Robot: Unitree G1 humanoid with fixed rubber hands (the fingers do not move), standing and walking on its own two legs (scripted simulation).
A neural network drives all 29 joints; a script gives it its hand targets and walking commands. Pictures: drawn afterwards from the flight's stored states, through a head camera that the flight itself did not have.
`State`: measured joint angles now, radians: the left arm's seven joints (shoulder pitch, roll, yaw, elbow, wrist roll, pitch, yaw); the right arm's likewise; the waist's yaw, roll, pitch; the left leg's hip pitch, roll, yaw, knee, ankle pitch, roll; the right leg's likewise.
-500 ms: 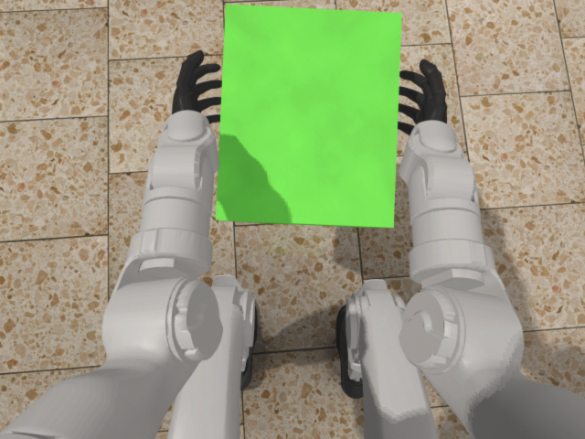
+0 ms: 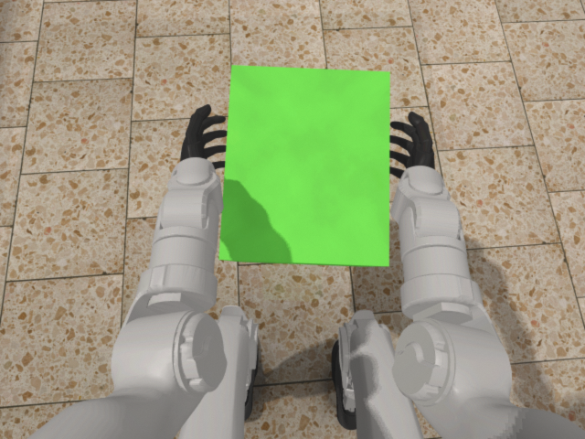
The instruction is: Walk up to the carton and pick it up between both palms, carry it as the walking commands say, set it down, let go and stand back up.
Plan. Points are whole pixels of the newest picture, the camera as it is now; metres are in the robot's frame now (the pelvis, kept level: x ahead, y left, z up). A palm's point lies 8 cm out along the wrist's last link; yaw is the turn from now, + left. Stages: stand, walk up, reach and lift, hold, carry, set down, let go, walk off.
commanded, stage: reach and lift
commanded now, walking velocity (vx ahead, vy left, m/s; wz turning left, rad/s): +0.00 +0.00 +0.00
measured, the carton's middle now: (304, 179) +0.48 +0.00 -0.12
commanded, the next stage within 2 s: none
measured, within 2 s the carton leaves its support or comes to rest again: neither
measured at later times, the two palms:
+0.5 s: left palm (180, 157) +0.44 +0.15 +0.03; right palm (444, 164) +0.44 -0.14 +0.04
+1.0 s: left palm (153, 144) +0.42 +0.15 +0.10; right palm (488, 151) +0.42 -0.15 +0.11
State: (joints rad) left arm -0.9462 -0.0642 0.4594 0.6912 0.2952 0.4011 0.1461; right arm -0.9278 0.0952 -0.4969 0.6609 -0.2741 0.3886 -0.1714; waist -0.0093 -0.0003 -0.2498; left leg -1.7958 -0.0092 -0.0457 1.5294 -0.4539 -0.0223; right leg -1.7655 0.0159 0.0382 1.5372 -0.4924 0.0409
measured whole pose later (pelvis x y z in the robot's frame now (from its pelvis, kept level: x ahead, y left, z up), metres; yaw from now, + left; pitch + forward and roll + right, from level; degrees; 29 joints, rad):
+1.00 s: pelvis +0.03 +0.00 +0.13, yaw +1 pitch +27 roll -1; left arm -0.64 -0.15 0.47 0.55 0.35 0.40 0.04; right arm -0.63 0.20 -0.49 0.52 -0.35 0.39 -0.05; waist -0.02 -0.01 -0.18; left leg -1.13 0.00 -0.05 0.99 -0.33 -0.02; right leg -1.10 0.01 0.03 1.00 -0.36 0.02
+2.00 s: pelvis +0.06 +0.00 +0.22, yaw +0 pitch -1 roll +0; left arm -0.36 -0.18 0.32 0.38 0.33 0.61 0.01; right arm -0.36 0.18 -0.35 0.38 -0.31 0.59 0.00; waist 0.00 -0.01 -0.02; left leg -0.24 0.01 -0.02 0.43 -0.18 -0.01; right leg -0.22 0.00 0.06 0.43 -0.20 0.02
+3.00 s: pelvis +0.07 +0.00 +0.22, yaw +0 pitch -7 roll +0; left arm -0.31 -0.16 0.23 0.27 0.32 0.75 0.01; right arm -0.31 0.16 -0.26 0.27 -0.31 0.74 0.00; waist 0.00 -0.01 0.02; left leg -0.07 0.01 -0.02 0.34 -0.16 -0.02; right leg -0.05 -0.01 0.06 0.35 -0.18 0.02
